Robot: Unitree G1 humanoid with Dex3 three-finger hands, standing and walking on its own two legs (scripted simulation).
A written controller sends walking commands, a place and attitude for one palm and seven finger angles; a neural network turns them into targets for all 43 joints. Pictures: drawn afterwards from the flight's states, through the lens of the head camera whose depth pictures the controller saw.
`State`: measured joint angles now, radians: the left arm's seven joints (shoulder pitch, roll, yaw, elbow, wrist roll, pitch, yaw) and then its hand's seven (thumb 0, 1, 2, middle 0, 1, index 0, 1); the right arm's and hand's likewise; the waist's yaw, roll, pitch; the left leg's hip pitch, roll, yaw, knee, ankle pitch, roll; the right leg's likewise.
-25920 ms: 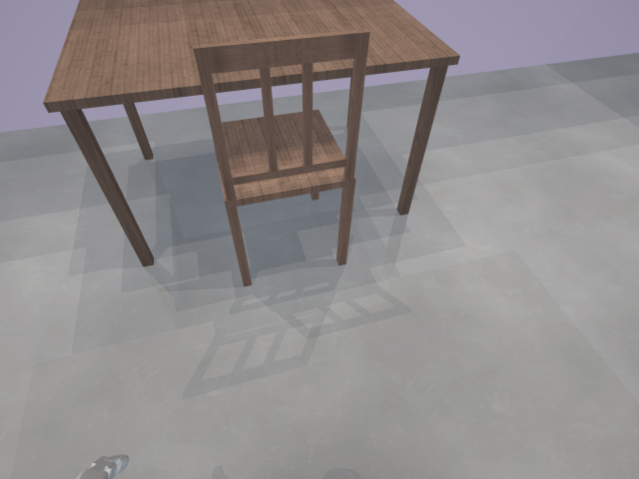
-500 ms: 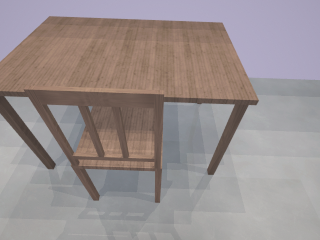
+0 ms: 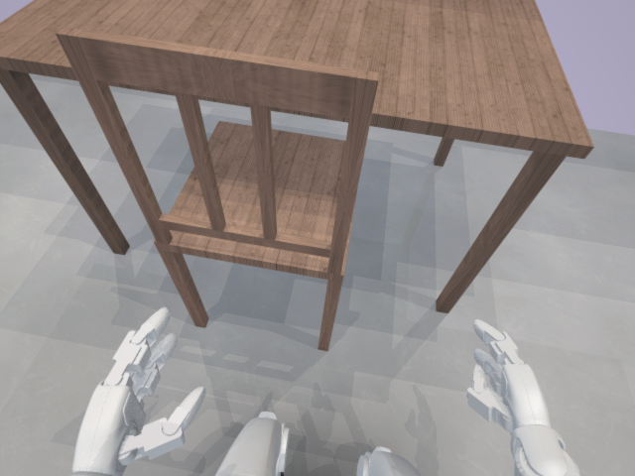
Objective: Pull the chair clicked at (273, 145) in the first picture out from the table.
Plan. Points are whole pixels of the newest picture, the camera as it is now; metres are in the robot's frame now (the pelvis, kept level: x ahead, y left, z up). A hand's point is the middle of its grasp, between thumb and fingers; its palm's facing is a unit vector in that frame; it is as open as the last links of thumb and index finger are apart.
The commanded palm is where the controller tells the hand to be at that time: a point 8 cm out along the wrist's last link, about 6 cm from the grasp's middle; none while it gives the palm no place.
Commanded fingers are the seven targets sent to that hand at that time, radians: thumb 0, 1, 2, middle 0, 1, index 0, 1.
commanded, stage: raise the hand toward the chair's back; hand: left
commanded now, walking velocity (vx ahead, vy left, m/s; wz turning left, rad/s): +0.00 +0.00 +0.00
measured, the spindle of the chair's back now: (205, 171) +0.55 +0.26 +0.01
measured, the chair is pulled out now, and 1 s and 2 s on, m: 0.00 0.00 0.00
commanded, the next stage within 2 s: aim the fingers beside a spindle in 1.56 s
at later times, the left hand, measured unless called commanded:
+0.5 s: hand (173, 350) +0.23 +0.19 +0.05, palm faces -0.02 -1.00 -0.08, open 14.6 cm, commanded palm +0.21 +0.25 +0.06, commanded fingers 0.00 -0.34 0.37 -0.08 -0.11 -0.08 -0.11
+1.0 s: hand (148, 327) +0.25 +0.22 +0.07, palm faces -0.04 -1.00 -0.06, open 16.9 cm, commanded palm +0.24 +0.28 +0.07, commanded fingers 0.00 -0.50 0.30 -0.06 -0.08 -0.06 -0.08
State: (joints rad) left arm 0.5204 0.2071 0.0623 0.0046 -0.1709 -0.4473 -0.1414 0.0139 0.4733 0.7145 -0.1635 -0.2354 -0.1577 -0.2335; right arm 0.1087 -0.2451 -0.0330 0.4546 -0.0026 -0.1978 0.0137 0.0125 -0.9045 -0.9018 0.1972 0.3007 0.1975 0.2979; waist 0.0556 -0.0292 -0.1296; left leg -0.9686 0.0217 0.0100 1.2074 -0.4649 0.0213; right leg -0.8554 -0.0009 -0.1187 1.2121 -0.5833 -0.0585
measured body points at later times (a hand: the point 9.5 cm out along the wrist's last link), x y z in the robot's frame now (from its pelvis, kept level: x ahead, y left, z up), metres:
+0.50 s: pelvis +0.01 +0.01 +0.01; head +0.08 +0.01 +0.45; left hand +0.23 +0.25 +0.06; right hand +0.16 -0.26 -0.08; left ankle +0.07 +0.11 -0.64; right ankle +0.01 -0.09 -0.64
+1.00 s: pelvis +0.02 +0.03 +0.02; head +0.08 +0.04 +0.47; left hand +0.25 +0.28 +0.07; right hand +0.21 -0.19 -0.05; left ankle +0.07 +0.11 -0.64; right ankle +0.01 -0.09 -0.64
